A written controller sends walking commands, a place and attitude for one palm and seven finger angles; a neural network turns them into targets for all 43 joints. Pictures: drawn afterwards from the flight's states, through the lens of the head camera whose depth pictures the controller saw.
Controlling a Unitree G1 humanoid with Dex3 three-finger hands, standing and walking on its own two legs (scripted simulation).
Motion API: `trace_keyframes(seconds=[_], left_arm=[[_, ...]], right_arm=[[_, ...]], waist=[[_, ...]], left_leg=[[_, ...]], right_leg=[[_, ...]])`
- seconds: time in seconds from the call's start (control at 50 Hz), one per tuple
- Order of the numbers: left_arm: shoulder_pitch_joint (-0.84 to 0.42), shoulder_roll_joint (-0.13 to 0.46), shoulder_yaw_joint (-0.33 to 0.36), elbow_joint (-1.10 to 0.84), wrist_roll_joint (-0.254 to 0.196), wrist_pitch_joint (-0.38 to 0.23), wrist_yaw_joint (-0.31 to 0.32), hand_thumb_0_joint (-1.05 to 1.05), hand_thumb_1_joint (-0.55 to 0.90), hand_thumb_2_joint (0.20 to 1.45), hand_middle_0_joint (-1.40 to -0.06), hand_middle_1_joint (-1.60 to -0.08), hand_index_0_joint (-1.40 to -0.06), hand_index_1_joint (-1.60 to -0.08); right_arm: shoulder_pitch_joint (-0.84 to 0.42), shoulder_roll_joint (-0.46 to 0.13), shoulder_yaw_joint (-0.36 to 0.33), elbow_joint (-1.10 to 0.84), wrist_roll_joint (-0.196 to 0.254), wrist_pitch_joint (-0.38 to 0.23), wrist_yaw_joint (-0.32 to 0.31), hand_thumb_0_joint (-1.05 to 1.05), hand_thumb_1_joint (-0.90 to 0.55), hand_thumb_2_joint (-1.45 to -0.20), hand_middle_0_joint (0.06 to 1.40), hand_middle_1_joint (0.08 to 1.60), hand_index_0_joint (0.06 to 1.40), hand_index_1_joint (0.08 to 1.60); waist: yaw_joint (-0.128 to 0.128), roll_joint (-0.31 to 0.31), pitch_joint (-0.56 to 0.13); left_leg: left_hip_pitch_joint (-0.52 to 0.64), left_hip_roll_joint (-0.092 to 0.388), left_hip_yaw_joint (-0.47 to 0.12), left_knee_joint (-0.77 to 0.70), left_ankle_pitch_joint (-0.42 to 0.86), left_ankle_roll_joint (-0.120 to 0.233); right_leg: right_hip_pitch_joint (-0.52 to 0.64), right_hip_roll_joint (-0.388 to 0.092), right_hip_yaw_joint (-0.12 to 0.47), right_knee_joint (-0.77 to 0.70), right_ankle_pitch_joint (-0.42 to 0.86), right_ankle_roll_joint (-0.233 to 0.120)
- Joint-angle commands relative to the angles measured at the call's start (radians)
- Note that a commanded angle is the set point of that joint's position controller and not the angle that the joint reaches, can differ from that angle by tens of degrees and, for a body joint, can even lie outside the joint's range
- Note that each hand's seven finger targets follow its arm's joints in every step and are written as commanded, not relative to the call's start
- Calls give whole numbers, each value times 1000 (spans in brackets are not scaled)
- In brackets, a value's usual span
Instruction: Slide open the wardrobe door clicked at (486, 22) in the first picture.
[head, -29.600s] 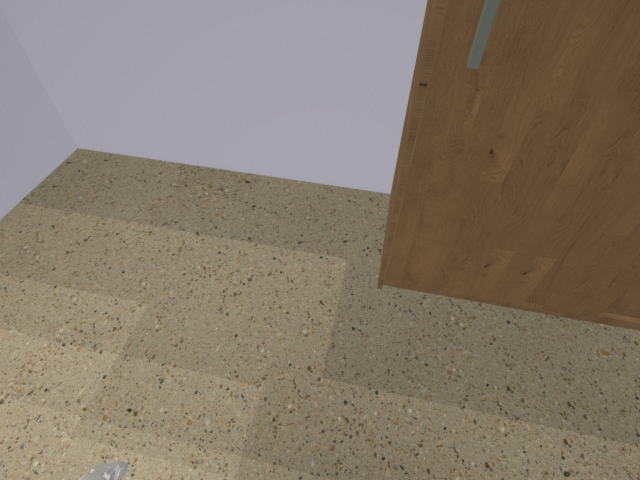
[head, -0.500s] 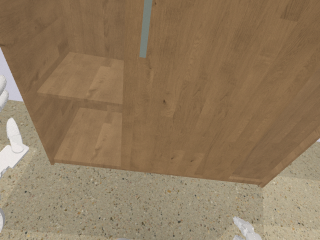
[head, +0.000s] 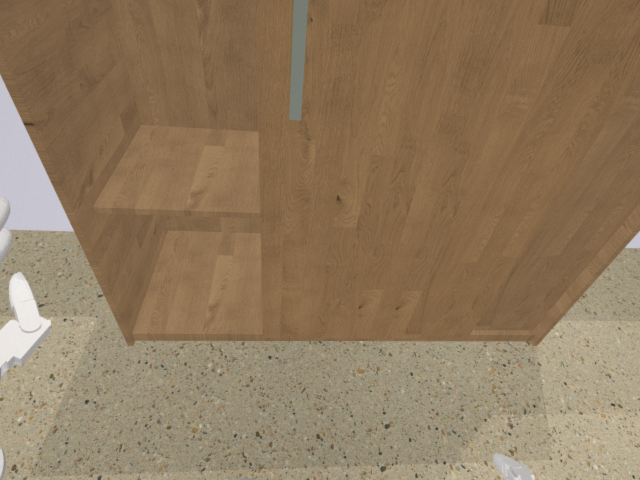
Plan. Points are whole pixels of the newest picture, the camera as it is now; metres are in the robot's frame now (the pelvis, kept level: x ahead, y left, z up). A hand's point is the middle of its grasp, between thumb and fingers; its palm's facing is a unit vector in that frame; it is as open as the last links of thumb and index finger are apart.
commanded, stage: stop stepping back and stand still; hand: left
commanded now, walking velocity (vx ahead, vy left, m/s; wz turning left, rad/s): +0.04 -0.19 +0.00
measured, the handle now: (299, 32) +0.72 +0.12 +0.28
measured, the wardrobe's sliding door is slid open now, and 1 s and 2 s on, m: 0.44 0.44 0.44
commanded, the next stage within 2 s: let the arm hang, fingers relaxed in 0.74 s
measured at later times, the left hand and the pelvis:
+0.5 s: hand (79, 278) +0.26 +0.29 +0.15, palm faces +0.44 -0.79 -0.43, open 7.4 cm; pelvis +0.05 +0.02 +0.00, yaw +0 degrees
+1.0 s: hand (121, 406) +0.21 +0.28 -0.05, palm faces +0.08 -0.91 -0.41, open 7.4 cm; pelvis +0.04 +0.04 +0.01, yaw +2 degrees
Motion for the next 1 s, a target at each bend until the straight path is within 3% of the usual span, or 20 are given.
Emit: trace_keyframes(seconds=[0.0,0.02,0.04,0.08,0.12,0.16,0.22,0.24,0.26,0.28,0.3,0.38,0.44,0.48,0.52,0.62,0.8,0.82,0.88,0.98], left_arm=[[-271,220,63,-321,11,-82,23,0,900,900,-200,-300,-200,-300],[-260,231,87,-385,3,-91,23,0,900,900,-200,-300,-200,-300],[-255,258,127,-441,-4,-113,24,0,900,900,-200,-300,-200,-300],[-229,363,236,-477,-21,-136,0,0,900,900,-200,-300,-200,-300],[-50,280,225,-419,-19,-131,-15,0,900,900,-200,-300,-200,-300],[58,218,208,-367,-21,-123,-21,0,900,900,-200,-300,-200,-300],[120,207,195,-223,-19,-102,-21,0,900,900,-200,-300,-200,-300],[108,214,197,-174,-15,-97,-17,0,900,900,-200,-300,-200,-300],[87,227,198,-145,-11,-92,-13,0,900,900,-200,-300,-200,-300],[91,240,205,-115,-15,-87,-5,0,900,900,-200,-300,-200,-300],[59,196,151,-96,-20,-79,-5,0,900,900,-200,-300,-200,-300],[-69,215,132,-182,3,-106,13,0,900,900,-200,-300,-200,-300],[-68,221,127,-285,-2,-126,16,0,900,900,-200,-300,-200,-300],[-73,254,156,-331,10,-133,17,0,900,900,-200,-300,-200,-300],[-8,213,135,-290,10,-134,13,0,900,900,-200,-300,-200,-300],[126,193,159,-191,-12,-126,11,0,900,900,-200,-300,-200,-300],[29,191,106,-188,-15,-98,6,0,900,900,-200,-300,-200,-300],[-53,36,-311,543,59,55,-127,0,900,900,-200,-300,-200,-300],[-132,8,-317,692,72,135,-173,0,900,900,-200,-300,-200,-300],[-230,11,-358,1017,72,145,-170,0,900,900,-200,-300,-200,-300]], right_arm=[[-167,-98,-17,-187,-5,-88,-43,0,-900,-900,200,300,200,300],[-142,-137,-34,-211,-5,-101,-45,0,-900,-900,200,300,200,300],[-136,-143,-37,-228,-12,-112,-38,0,-900,-900,200,300,200,300],[-116,-108,-41,-215,-27,-142,-18,0,-900,-900,200,300,200,300],[-112,-103,-54,-221,-22,-145,10,0,-900,-900,200,300,200,300],[-107,-107,-51,-239,-15,-140,28,0,-900,-900,200,300,200,300],[-81,-103,-40,-254,-1,-132,26,0,-900,-900,200,300,200,300],[-76,-99,-39,-249,1,-126,22,0,-900,-900,200,300,200,300],[-78,-92,-39,-246,-1,-119,17,0,-900,-900,200,300,200,300],[-74,-85,-28,-242,-2,-124,12,0,-900,-900,200,300,200,300],[-78,-73,-23,-213,6,-136,10,0,-900,-900,200,300,200,300],[-129,-71,4,-191,2,-151,-17,0,-900,-900,200,300,200,300],[-135,-100,-16,-211,7,-156,-35,0,-900,-900,200,300,200,300],[-147,-98,-6,-220,1,-152,-33,0,-900,-900,200,300,200,300],[-137,-89,-4,-223,1,-152,-23,0,-900,-900,200,300,200,300],[-110,-101,-24,-242,10,-121,-16,0,-900,-900,200,300,200,300],[-133,-110,-14,-253,7,-99,-36,0,-900,-900,200,300,200,300],[-207,-279,-44,-75,20,-124,65,0,-900,-900,200,300,200,300],[-124,-214,-31,-57,-9,-18,64,0,-900,-900,200,300,200,300],[-104,-184,-3,20,-33,28,59,0,-900,-900,200,300,200,300]], waist=[[-58,172,118],[-55,368,88],[-40,547,53],[-38,409,45],[-31,296,-4],[-22,324,-39],[-31,195,-31],[-33,91,-21],[-35,-59,1],[-44,-133,-4],[-41,-195,-16],[-47,-107,-34],[-16,55,-106],[-11,259,-80],[-11,245,-73],[-29,73,-154],[-30,66,-106],[-62,86,-3],[-34,20,-5],[-40,-122,14]], left_leg=[[332,-51,110,-421,106,5],[426,62,-108,-556,93,51],[455,246,-465,-726,67,117],[310,316,-625,-832,-79,173],[264,275,-391,-746,49,175],[147,198,-152,-711,8,107],[11,120,-41,-626,-140,51],[-13,80,-5,-529,-136,36],[-30,15,26,-352,-104,13],[-7,-38,23,-216,3,-2],[37,-47,5,-146,-11,-11],[127,-34,6,-387,93,5],[390,44,-64,-543,646,42],[391,65,-110,-554,801,53],[343,69,-101,-573,715,44],[291,8,-25,-493,627,12],[295,0,-31,-544,510,18],[219,25,-33,-406,594,18],[156,56,-108,-502,371,51],[181,-5,-114,-505,318,50]], right_leg=[[-312,-171,65,-10,-29,-98],[-419,-79,3,215,-56,-31],[-490,29,-20,400,-205,26],[-444,1,126,580,-162,39],[-334,-66,141,449,-46,42],[-126,-42,46,221,-12,43],[88,10,-39,-15,61,43],[99,-22,14,-92,41,24],[36,-124,201,-199,15,-34],[-30,-267,394,-265,143,-97],[-73,-306,435,-264,207,-131],[29,-253,218,-72,716,-74],[-47,-120,110,-7,567,48],[-73,-67,68,6,460,54],[-27,-53,49,-55,332,51],[97,-112,123,-97,700,28],[33,-105,112,-140,585,43],[-100,-210,38,-21,647,18],[-164,-144,53,-36,224,22],[-151,-178,111,-91,179,1]])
